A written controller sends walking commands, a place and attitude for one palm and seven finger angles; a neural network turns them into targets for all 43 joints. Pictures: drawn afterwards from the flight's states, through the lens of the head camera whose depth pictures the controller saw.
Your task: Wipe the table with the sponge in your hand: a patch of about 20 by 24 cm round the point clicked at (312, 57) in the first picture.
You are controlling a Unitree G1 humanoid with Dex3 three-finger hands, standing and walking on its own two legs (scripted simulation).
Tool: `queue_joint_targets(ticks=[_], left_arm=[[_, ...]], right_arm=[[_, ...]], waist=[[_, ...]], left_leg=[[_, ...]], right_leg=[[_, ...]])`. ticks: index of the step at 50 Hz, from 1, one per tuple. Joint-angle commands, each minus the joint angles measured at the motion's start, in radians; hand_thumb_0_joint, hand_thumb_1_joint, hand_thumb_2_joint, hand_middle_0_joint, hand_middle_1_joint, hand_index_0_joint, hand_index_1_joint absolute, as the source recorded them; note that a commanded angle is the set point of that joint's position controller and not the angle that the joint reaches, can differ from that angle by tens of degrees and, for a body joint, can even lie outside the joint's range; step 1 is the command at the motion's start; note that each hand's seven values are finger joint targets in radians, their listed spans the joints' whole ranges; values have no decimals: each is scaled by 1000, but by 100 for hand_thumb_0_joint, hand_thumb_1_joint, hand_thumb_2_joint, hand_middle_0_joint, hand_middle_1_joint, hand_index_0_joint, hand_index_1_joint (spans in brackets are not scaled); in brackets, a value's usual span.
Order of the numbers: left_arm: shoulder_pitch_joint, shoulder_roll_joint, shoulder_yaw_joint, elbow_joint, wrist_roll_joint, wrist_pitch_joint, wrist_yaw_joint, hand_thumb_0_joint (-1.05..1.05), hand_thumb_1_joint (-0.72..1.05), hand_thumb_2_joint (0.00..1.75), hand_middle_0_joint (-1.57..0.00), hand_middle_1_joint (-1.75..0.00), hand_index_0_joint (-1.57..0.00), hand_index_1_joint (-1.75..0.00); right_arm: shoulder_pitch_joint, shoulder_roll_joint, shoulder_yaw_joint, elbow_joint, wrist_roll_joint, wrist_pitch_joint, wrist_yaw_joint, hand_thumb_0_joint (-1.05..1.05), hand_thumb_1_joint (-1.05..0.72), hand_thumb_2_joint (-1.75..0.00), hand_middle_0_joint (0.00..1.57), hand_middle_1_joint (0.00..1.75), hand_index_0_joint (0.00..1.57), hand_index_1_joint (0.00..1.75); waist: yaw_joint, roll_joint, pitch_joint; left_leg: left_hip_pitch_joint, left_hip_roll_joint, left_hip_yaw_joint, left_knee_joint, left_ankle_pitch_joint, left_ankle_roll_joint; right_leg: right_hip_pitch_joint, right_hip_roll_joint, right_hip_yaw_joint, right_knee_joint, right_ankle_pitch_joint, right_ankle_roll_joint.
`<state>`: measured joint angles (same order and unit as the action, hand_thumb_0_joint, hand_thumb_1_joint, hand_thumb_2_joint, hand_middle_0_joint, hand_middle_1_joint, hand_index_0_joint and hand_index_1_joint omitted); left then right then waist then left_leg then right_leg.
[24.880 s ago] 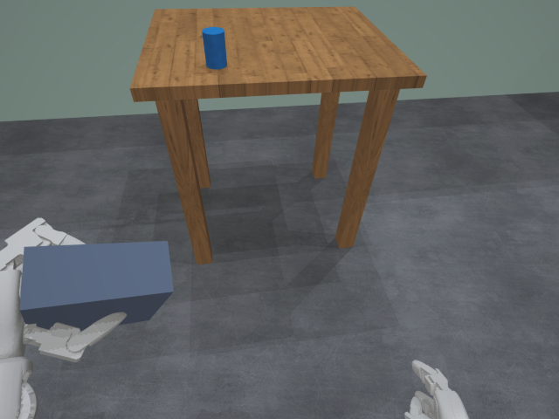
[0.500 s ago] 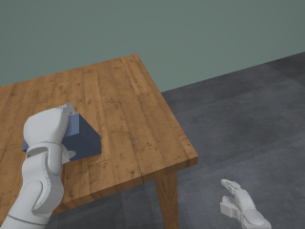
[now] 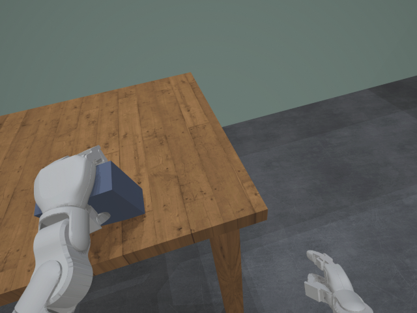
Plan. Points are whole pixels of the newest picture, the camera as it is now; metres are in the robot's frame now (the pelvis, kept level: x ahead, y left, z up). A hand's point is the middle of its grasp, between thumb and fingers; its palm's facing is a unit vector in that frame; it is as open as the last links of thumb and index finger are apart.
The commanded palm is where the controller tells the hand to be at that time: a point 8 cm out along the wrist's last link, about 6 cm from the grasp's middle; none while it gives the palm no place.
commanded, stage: slide across to the third lane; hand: left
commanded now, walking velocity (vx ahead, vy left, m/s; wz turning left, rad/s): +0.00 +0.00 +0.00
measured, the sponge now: (101, 204) +0.27 +0.24 +0.11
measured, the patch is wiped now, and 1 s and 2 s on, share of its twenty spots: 0.90 0.90 1.00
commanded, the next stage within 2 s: wipe forward along the third lane in 0.52 s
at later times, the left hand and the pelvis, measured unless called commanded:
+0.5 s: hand (123, 185) +0.27 +0.18 +0.17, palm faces +0.23 -0.18 -0.96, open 9.6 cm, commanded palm +0.23 +0.17 +0.22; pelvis -0.01 -0.02 +0.00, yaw +0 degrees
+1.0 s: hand (143, 171) +0.31 +0.16 +0.16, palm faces +0.13 -0.08 -0.99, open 9.6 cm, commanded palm +0.28 +0.17 +0.20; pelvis -0.02 -0.03 +0.00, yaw +0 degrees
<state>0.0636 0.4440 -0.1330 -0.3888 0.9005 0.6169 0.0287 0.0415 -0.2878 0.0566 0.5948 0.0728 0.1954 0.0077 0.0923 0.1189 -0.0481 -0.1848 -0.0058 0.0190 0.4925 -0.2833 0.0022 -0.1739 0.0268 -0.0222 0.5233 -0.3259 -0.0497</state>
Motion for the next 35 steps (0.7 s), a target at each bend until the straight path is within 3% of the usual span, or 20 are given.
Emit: queue_joint_targets(ticks=[1,2,6,7,9,11,12,14,16,17,21,23,24,25,26,27,29,31,33,35], left_arm=[[-150,12,-60,-118,-73,2,-50,0,10,130,-120,-160,-120,-160],[-164,-16,-99,-107,-72,-1,-53,0,10,130,-120,-160,-120,-160],[-243,13,-88,-122,-60,-2,-60,0,10,130,-120,-160,-120,-160],[-256,-19,-127,-113,-54,-6,-62,0,10,130,-120,-160,-120,-160],[-269,-23,-141,-119,-59,-9,-71,0,10,130,-120,-160,-120,-160],[-297,24,-95,-129,-47,-3,-66,0,10,130,-120,-160,-120,-160],[-335,-7,-131,-110,-43,-3,-66,0,10,130,-120,-160,-120,-160],[-335,10,-112,-101,-46,-3,-66,0,10,130,-120,-160,-120,-160],[-352,65,-53,-114,-33,5,-57,0,10,130,-120,-160,-120,-160],[-360,6,-112,-106,-37,5,-59,0,10,130,-120,-160,-120,-160],[-414,43,-83,-110,-39,15,-56,0,10,130,-120,-160,-120,-160],[-447,4,-124,-36,-38,16,-56,0,10,130,-120,-160,-120,-160],[-447,15,-113,-42,-38,18,-57,0,10,130,-120,-160,-120,-160],[-463,-9,-145,-52,-33,19,-60,0,10,130,-120,-160,-120,-160],[-467,11,-121,-83,-31,21,-54,0,10,130,-120,-160,-120,-160],[-480,-32,-172,-55,-31,20,-55,0,10,130,-120,-160,-120,-160],[-469,-34,-174,-26,-30,20,-57,0,10,130,-120,-160,-120,-160],[-481,18,-121,-38,-26,23,-50,0,10,130,-120,-160,-120,-160],[-479,25,-107,57,-21,28,-46,0,10,130,-120,-160,-120,-160],[-515,38,-94,91,-19,34,-48,0,10,130,-120,-160,-120,-160]], right_arm=[[-267,-74,-29,-189,8,-70,-9,0,-90,-90,20,30,20,30],[-254,-73,-27,-189,4,-78,-8,0,-90,-90,20,30,20,30],[-276,-70,-26,-182,6,-86,-9,0,-90,-90,20,30,20,30],[-267,-68,-25,-181,2,-92,-7,0,-90,-90,20,30,20,30],[-269,-66,-28,-171,2,-86,-3,0,-90,-90,20,30,20,30],[-286,-64,-24,-178,2,-86,-2,0,-90,-90,20,30,20,30],[-277,-61,-19,-174,-1,-90,-1,0,-90,-90,20,30,20,30],[-280,-61,-23,-163,-3,-78,1,0,-90,-90,20,30,20,30],[-296,-58,-20,-169,0,-76,2,0,-90,-90,20,30,20,30],[-295,-51,-15,-171,-4,-77,6,0,-90,-90,20,30,20,30],[-305,-48,-13,-168,2,-65,7,0,-90,-90,20,30,20,30],[-291,-51,-12,-146,-2,-63,3,0,-90,-90,20,30,20,30],[-292,-54,-14,-146,-2,-57,4,0,-90,-90,20,30,20,30],[-299,-52,-14,-149,-2,-54,5,0,-90,-90,20,30,20,30],[-303,-47,-11,-164,3,-58,6,0,-90,-90,20,30,20,30],[-304,-47,-9,-163,0,-62,8,0,-90,-90,20,30,20,30],[-297,-52,-15,-147,-1,-54,12,0,-90,-90,20,30,20,30],[-304,-50,-12,-159,2,-52,8,0,-90,-90,20,30,20,30],[-294,-55,-15,-136,-2,-50,3,0,-90,-90,20,30,20,30],[-298,-58,-13,-129,-1,-43,-5,0,-90,-90,20,30,20,30]], waist=[[-4,-149,-88],[-8,-170,-97],[-6,-163,-107],[-8,-168,-114],[-10,-167,-107],[3,-173,-119],[-6,-189,-119],[-1,-182,-118],[13,-180,-135],[6,-186,-136],[4,-145,-111],[-12,-167,-90],[-9,-152,-102],[-11,-138,-103],[-3,-124,-125],[-10,-138,-115],[-12,-137,-114],[0,-131,-123],[-6,-184,-108],[-9,-188,-93]], left_leg=[[6,-7,-24,-58,235,50],[5,-13,-20,-52,246,52],[25,-11,-24,-64,232,53],[29,-17,-18,-55,258,54],[39,-17,-19,-66,262,52],[44,-13,-20,-70,252,53],[37,-20,-14,-62,264,52],[43,-18,-11,-73,271,49],[48,-14,-14,-76,263,47],[43,-21,-4,-67,284,49],[48,-18,-6,-81,238,46],[40,-19,-1,-82,233,44],[40,-18,-1,-86,234,41],[47,-21,2,-85,238,42],[51,-19,-2,-91,222,44],[43,-23,3,-84,224,44],[46,-21,2,-90,225,41],[41,-21,1,-98,199,45],[22,-22,7,-91,200,43],[14,-23,10,-96,177,41]], right_leg=[[51,3,67,-78,286,2],[60,-4,47,-73,301,8],[57,1,67,-83,277,4],[65,-5,50,-76,309,7],[70,-5,46,-86,317,10],[72,0,66,-85,297,3],[78,-7,53,-83,317,7],[92,-6,56,-92,331,9],[93,2,86,-90,309,-2],[106,-7,66,-85,345,4],[80,0,99,-112,271,0],[72,-5,79,-120,272,6],[84,-4,82,-120,273,5],[81,-6,80,-119,276,5],[84,-2,99,-117,242,-3],[83,-8,80,-116,245,3],[85,-5,79,-122,251,4],[91,-5,105,-130,209,-1],[91,-7,96,-132,223,6],[81,-9,102,-144,193,9]])
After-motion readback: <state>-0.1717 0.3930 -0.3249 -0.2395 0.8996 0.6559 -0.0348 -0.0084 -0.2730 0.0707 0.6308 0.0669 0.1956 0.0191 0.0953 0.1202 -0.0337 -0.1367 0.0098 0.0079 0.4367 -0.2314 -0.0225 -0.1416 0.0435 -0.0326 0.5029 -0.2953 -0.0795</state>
